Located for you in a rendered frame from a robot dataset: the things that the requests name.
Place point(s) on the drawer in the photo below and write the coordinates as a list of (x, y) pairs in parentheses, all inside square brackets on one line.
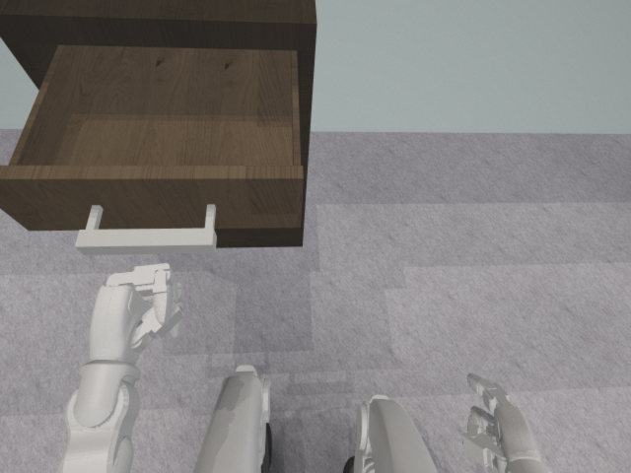
[(154, 134)]

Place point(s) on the robot left forearm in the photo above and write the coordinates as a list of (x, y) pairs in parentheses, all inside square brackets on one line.
[(100, 415)]

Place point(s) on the cabinet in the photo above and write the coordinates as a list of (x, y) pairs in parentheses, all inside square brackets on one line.
[(32, 30)]

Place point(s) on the right robot hand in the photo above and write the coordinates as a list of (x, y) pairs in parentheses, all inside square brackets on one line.
[(509, 436)]

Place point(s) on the robot right shin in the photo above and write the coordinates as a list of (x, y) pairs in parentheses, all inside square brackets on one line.
[(365, 463)]

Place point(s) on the left robot hand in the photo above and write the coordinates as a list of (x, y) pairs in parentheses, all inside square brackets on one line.
[(150, 294)]

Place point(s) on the handle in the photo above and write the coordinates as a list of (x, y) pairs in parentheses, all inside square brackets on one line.
[(93, 241)]

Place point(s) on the left robot thigh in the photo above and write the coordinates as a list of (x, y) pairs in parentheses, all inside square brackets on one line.
[(231, 440)]

